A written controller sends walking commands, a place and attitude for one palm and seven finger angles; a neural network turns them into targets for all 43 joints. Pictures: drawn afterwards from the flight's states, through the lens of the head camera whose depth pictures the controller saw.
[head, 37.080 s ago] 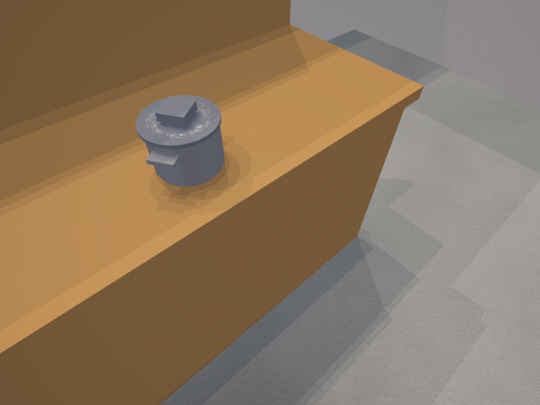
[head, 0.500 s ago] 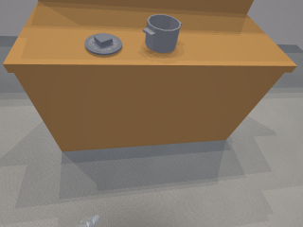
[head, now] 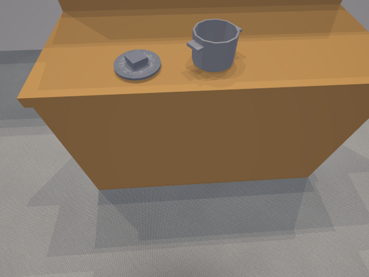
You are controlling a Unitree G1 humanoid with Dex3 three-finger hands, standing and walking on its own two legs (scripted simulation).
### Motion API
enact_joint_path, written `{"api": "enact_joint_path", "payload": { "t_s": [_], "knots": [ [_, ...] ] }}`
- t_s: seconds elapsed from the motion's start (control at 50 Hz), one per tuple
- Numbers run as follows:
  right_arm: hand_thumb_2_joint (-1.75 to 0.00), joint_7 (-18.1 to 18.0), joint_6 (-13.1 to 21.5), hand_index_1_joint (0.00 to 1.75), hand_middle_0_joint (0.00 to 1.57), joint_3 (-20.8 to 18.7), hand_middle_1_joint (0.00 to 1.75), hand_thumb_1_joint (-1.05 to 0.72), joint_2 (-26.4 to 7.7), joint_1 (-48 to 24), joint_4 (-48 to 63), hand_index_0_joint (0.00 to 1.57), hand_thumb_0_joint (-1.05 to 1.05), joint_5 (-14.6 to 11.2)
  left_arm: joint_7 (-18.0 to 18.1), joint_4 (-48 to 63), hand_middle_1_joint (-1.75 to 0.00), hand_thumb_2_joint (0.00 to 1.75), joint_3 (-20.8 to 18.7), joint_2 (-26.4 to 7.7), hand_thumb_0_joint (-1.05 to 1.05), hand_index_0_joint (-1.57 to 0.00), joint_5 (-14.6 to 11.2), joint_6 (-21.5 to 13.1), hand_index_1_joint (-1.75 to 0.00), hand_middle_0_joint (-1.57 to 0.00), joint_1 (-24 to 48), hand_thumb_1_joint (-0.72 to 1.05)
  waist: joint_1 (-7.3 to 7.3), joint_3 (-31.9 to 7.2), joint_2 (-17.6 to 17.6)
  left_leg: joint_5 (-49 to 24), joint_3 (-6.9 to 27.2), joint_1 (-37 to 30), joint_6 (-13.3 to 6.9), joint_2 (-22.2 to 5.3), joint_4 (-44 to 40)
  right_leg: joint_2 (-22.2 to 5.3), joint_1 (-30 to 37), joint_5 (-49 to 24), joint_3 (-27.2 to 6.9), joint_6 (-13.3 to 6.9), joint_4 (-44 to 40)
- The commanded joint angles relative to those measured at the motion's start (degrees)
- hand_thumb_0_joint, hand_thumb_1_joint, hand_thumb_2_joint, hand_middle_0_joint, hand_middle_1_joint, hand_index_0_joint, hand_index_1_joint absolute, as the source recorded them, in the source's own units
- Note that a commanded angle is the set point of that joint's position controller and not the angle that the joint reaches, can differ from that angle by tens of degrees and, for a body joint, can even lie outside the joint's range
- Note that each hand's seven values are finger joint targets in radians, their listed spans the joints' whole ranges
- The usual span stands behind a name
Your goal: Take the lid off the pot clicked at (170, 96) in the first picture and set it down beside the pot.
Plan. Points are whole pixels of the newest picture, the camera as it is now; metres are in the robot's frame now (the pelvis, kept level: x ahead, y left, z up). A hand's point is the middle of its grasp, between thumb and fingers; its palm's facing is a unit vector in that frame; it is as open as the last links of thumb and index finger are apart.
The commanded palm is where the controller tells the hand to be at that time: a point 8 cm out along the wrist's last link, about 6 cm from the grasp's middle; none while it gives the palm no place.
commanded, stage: stop stepping back and stand still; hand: left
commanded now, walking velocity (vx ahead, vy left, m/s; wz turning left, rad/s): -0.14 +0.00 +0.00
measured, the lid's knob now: (136, 58) +0.73 +0.19 +0.03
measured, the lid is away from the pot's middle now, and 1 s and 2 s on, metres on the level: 0.26 0.26 0.26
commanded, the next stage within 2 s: let the arm hang, fingers relaxed in 0.76 s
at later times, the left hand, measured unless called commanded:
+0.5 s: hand out of the picture +0.05 +0.16 -0.17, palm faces +0.00 -0.98 -0.21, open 7.3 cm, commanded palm none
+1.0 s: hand out of the picture -0.05 +0.14 -0.18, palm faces +0.02 -0.99 -0.16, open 7.3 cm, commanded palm none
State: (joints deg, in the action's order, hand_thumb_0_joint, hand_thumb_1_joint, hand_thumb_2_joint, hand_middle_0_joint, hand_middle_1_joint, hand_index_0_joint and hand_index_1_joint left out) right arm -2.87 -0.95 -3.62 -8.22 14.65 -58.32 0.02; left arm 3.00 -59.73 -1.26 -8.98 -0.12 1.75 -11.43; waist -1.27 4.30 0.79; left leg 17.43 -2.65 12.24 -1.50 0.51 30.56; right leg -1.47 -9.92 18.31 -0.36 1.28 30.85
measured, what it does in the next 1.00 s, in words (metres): stands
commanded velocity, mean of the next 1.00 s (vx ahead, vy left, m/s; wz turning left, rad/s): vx -0.01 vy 0.00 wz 0.00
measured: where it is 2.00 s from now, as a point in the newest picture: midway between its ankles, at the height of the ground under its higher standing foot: outside the picture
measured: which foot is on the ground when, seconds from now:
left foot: down 0.00-1.00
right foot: down 0.00-1.00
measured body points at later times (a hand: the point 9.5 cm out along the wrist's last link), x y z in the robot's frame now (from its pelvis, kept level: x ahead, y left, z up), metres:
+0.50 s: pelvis -0.02 -0.02 +0.00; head +0.01 -0.02 +0.45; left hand +0.05 +0.21 -0.16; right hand +0.00 -0.25 -0.16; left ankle -0.06 +0.10 -0.74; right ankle -0.08 -0.14 -0.74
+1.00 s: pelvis -0.03 -0.02 +0.00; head -0.01 -0.01 +0.45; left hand -0.04 +0.19 -0.17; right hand -0.07 -0.22 -0.16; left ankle -0.06 +0.10 -0.74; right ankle -0.08 -0.14 -0.74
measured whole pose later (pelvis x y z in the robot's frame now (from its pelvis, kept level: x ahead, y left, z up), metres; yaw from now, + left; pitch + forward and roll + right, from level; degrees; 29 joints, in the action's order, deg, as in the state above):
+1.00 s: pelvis -0.03 -0.02 +0.00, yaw -1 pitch -1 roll +0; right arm -2.1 0.0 -2.3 -5.6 18.7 -64.5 0.2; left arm 2.5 -65.5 -0.5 -6.6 0.0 0.2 -16.4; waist -1.2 3.7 -0.3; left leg 16.8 -2.9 9.2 -0.2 -1.5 27.0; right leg 0.3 -5.5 17.7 0.3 -0.1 24.2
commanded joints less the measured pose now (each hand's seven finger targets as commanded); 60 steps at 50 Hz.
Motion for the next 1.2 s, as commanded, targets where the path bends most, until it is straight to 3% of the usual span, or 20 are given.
{"api": "enact_joint_path", "payload": {
  "t_s": [0.0,0.04,0.08,0.1,0.12,0.16,0.22,0.32,0.42,0.52,0.72,0.92,1.04,1.18],
  "knots": [
    [-0.90,-0.26,-0.21,0.30,0.20,-1.31,0.30,-0.90,-6.21,4.55,1.91,0.20,0.00,0.12,0.48,3.51,-0.30,0.90,-1.35,-7.27,0.00,-0.20,0.66,-0.67,-0.30,-0.20,-1.96,0.90,-0.24,-5.24,-0.93,-33.22,5.27,-5.47,-1.32,-8.18,-2.32,-4.02,-1.47,-25.58,-2.01,-2.15,-2.29],
    [-0.90,-0.19,-0.13,0.30,0.20,-1.17,0.30,-0.90,-6.00,4.40,2.30,0.20,0.00,0.34,0.39,3.76,-0.30,0.90,-1.42,-7.42,0.00,-0.20,0.69,-0.90,-0.30,-0.20,-2.17,0.90,-0.31,-6.57,-0.21,-30.98,4.67,-5.16,-0.91,-7.64,-1.87,-4.79,-0.29,-27.81,-3.07,-2.79,-2.71],
    [-0.90,-0.36,0.12,0.30,0.20,-1.26,0.30,-0.90,-6.12,5.01,2.63,0.20,0.00,0.37,0.57,4.09,-0.30,0.90,-1.72,-8.14,0.00,-0.20,0.72,-1.29,-0.30,-0.20,-2.83,0.90,-0.43,-11.16,0.90,-40.20,3.31,-7.57,-0.40,-7.02,0.94,-5.61,2.62,-38.08,-2.78,-3.07,-0.26],
    [-0.90,-0.33,0.04,0.30,0.20,-1.48,0.30,-0.90,-6.19,5.41,2.87,0.20,0.00,0.22,0.75,4.37,-0.30,0.90,-2.03,-8.97,0.00,-0.20,0.73,-1.31,-0.30,-0.20,-3.07,0.90,-0.43,-12.42,2.53,-42.31,2.72,-7.73,-0.26,-6.77,2.31,-6.00,3.53,-40.57,-2.72,-3.13,0.63],
    [-0.90,-0.34,0.03,0.30,0.20,-1.46,0.30,-0.90,-6.25,5.13,3.17,0.20,0.00,0.22,0.80,4.49,-0.30,0.90,-2.13,-9.14,0.00,-0.20,0.63,-1.29,-0.30,-0.20,-3.15,0.90,-0.43,-13.06,1.87,-43.45,2.53,-8.16,-0.30,-6.77,2.92,-6.02,3.78,-41.61,-2.36,-3.18,1.15],
    [-0.90,-0.25,0.03,0.30,0.20,-1.42,0.30,-0.90,-6.50,4.42,3.50,0.20,0.00,0.16,0.84,4.49,-0.30,0.90,-1.86,-8.46,0.00,-0.20,0.57,-1.33,-0.30,-0.20,-2.65,0.90,-0.40,-12.42,-0.65,-40.17,2.59,-7.75,-0.31,-6.71,2.41,-5.72,3.70,-40.06,-2.08,-3.13,0.23],
    [-0.90,0.03,0.03,0.30,0.20,-1.02,0.30,-0.90,-5.85,3.38,3.01,0.20,0.00,0.20,0.63,4.46,-0.30,0.90,-1.33,-7.55,0.00,-0.20,0.56,-1.42,-0.30,-0.20,-1.47,0.90,-0.41,-8.55,-0.85,-32.04,2.98,-6.75,-0.24,-6.66,-0.42,-5.32,2.41,-33.95,-2.45,-2.86,-2.97],
    [-0.90,0.03,0.43,0.30,0.20,-0.64,0.30,-0.90,-5.99,4.32,1.49,0.20,0.00,0.29,0.44,3.75,-0.30,0.90,-1.22,-7.12,0.00,-0.20,0.40,-1.82,-0.30,-0.20,-1.86,0.90,-0.39,-8.01,-1.25,-32.56,2.69,-8.21,-0.22,-6.62,-1.45,-4.60,3.82,-33.84,-1.96,-2.85,-4.48],
    [-0.90,0.34,0.46,0.30,0.20,-0.25,0.30,-0.90,-5.18,4.19,-0.16,0.20,0.00,0.43,0.04,2.73,-0.30,0.90,-0.83,-6.44,0.00,-0.20,0.38,-1.72,-0.30,-0.20,-1.55,0.90,-0.16,-1.72,-0.72,-20.57,3.29,-5.65,-0.34,-6.54,-5.45,-3.97,1.17,-20.84,-2.46,-2.90,-8.59],
    [-0.90,0.57,0.73,0.30,0.20,0.16,0.30,-0.90,-4.77,5.15,-1.61,0.20,0.00,0.48,-0.33,1.14,-0.30,0.90,-0.74,-5.88,0.00,-0.20,0.39,-2.02,-0.30,-0.20,-2.49,0.90,-0.07,-0.17,-0.61,-13.34,3.53,-4.35,-0.47,-6.09,-7.17,-3.65,0.77,-14.30,-3.04,-3.14,-10.92],
    [-0.90,0.39,1.11,0.30,0.20,0.56,0.30,-0.90,-3.75,8.10,-4.19,0.20,0.00,0.27,-0.29,-1.80,-0.30,0.90,-0.30,-4.69,0.00,-0.20,0.22,-2.48,-0.30,-0.20,-5.32,0.90,-0.02,-0.50,-1.56,-14.67,3.66,-4.66,-0.72,-6.18,-7.19,-3.29,1.00,-14.66,-2.93,-3.26,-10.99],
    [-0.90,0.19,1.27,0.30,0.20,0.58,0.30,-0.90,-2.50,9.19,-5.41,0.20,0.00,0.12,-0.12,-3.73,-0.30,0.90,-0.10,-2.92,0.00,-0.20,0.31,-2.58,-0.30,-0.20,-7.98,0.90,-0.05,1.30,-0.51,-13.89,3.72,-4.42,-0.94,-6.26,-7.38,-3.04,-0.65,-12.66,-2.52,-3.12,-11.02],
    [-0.90,0.04,1.53,0.30,0.20,0.57,0.30,-0.90,-2.15,9.33,-5.37,0.20,0.00,0.20,-0.12,-4.12,-0.30,0.90,-0.13,-2.12,0.00,-0.20,0.35,-2.62,-0.30,-0.20,-8.76,0.90,-0.08,0.43,0.57,-15.01,4.20,-4.92,-1.28,-6.43,-7.45,-2.88,-0.73,-12.81,-2.18,-3.00,-10.32],
    [-0.90,-0.04,1.69,0.30,0.20,0.49,0.30,-0.90,-2.10,8.98,-5.38,0.20,0.00,0.20,-0.02,-4.25,-0.30,0.90,-0.19,-1.65,0.00,-0.20,0.39,-2.71,-0.30,-0.20,-9.34,0.90,0.06,0.46,-0.52,-17.39,4.14,-5.39,-1.42,-6.48,-7.19,-3.04,-0.67,-14.86,-2.07,-2.78,-9.89]
  ]
}}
